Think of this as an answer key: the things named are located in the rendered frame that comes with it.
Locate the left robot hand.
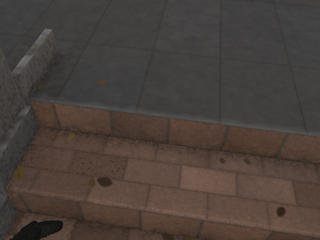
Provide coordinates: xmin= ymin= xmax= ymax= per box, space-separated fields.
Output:
xmin=9 ymin=220 xmax=63 ymax=240

